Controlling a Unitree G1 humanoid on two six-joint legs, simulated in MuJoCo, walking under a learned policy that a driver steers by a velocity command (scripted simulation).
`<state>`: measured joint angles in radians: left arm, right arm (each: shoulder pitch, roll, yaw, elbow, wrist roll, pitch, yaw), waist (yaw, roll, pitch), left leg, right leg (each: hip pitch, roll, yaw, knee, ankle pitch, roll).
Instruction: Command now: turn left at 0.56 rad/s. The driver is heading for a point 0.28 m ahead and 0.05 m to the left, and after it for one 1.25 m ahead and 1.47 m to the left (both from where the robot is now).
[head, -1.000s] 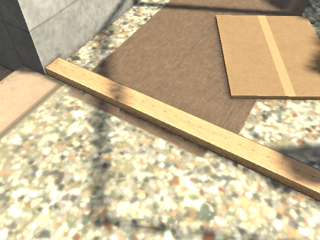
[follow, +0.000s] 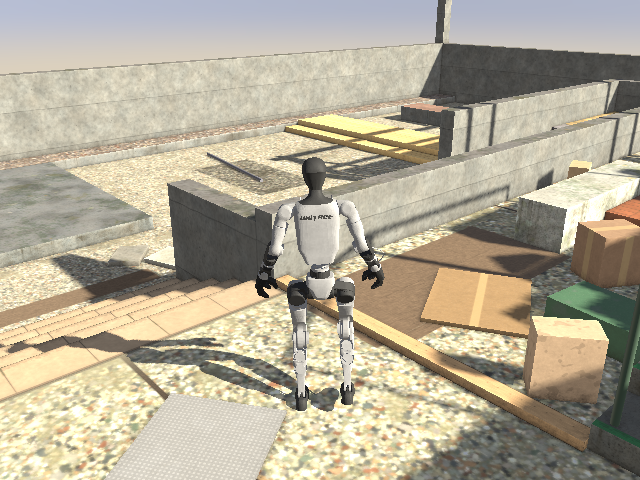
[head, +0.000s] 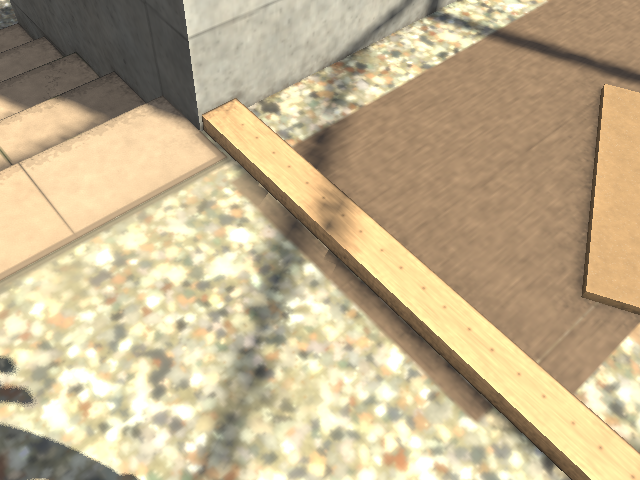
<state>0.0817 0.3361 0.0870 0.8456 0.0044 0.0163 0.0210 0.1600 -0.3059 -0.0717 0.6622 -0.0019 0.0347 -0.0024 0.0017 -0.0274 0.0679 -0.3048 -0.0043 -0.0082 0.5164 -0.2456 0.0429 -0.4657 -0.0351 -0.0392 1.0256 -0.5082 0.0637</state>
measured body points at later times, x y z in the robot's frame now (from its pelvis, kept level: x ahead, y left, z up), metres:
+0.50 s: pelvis +0.02 -0.03 +0.00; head +0.06 -0.04 +0.45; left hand +0.06 +0.28 -0.09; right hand +0.25 -0.28 -0.10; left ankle -0.05 +0.09 -0.66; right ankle +0.05 -0.14 -0.74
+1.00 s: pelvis +0.09 +0.08 +0.01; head +0.10 +0.12 +0.46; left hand +0.09 +0.40 -0.10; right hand +0.27 -0.13 -0.09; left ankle -0.01 +0.12 -0.74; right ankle +0.25 -0.02 -0.68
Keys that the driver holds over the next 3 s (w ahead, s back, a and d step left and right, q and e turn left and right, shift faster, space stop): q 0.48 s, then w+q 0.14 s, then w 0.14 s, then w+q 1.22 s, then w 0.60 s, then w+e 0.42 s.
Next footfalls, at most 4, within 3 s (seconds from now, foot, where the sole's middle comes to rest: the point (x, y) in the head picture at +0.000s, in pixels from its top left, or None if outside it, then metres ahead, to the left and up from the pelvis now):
0.34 right None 0.09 -0.13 -0.78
0.78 left None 0.02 0.14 -0.78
1.24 right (240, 476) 0.43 0.14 -0.78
1.72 left None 0.41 0.54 -0.78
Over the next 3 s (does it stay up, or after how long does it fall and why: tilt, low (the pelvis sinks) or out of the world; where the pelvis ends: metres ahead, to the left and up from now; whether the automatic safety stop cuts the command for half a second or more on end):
stays up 0.68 1.00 0.00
